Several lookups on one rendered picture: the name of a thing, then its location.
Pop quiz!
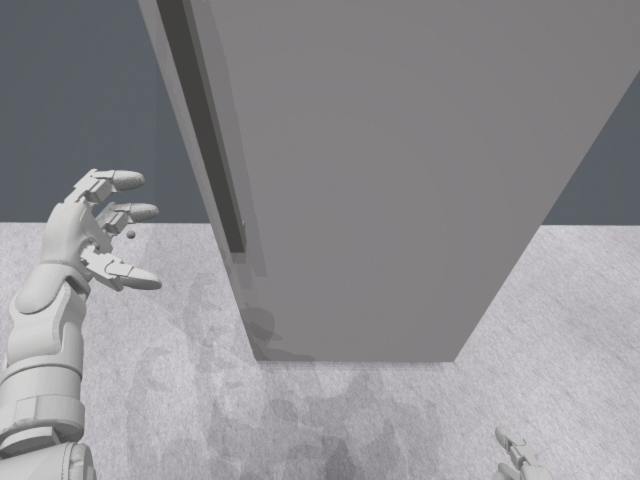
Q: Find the robot left hand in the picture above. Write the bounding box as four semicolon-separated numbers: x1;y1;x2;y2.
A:
40;169;162;292

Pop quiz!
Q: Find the left robot upper arm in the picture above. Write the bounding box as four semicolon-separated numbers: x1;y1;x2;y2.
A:
0;442;97;480

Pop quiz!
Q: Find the fridge door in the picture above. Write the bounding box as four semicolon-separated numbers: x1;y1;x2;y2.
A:
139;0;640;362

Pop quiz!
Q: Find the robot right hand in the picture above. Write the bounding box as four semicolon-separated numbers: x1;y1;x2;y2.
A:
493;426;554;480

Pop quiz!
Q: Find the handle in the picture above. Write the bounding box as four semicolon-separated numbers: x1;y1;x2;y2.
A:
156;0;247;253

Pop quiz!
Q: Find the robot left forearm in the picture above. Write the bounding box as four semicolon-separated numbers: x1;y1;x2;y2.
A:
0;263;91;460

